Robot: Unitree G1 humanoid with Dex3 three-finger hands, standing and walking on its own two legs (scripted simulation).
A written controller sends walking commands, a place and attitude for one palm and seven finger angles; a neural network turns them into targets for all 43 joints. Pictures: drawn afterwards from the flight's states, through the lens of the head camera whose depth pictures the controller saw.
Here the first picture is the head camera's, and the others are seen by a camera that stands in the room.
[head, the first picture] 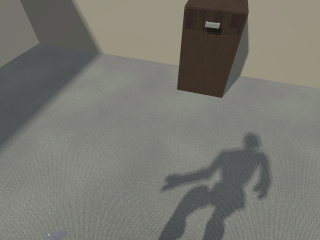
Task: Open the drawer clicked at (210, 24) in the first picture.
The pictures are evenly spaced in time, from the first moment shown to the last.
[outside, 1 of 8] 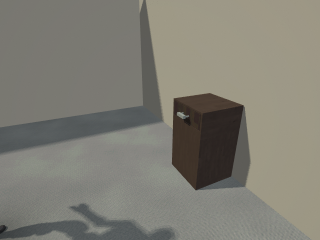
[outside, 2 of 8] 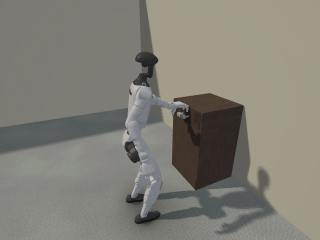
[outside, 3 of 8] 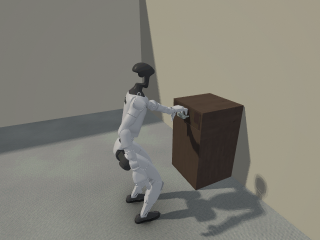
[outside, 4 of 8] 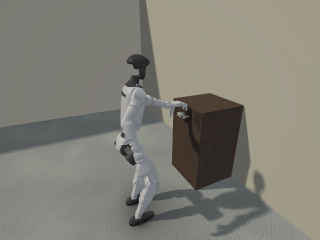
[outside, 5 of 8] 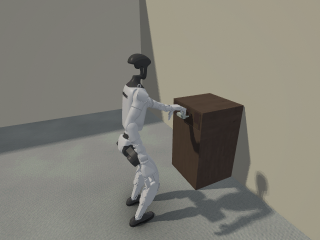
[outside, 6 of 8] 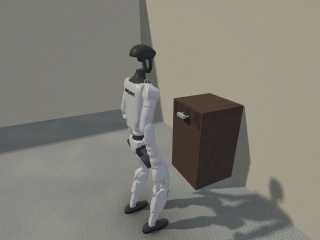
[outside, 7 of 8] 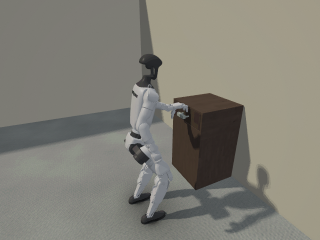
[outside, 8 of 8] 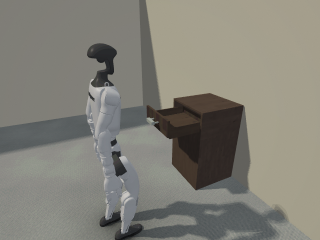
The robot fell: no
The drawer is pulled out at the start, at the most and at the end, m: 0.00 0.30 0.30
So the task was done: yes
